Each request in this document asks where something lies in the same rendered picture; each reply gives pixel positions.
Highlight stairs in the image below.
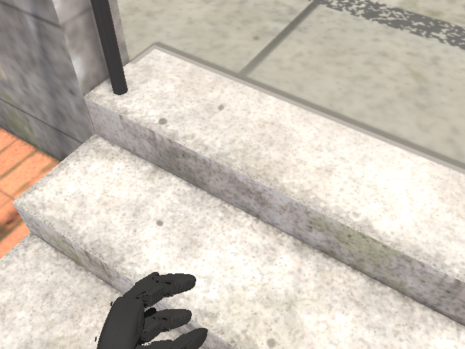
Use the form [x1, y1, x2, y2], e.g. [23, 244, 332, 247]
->
[0, 97, 465, 349]

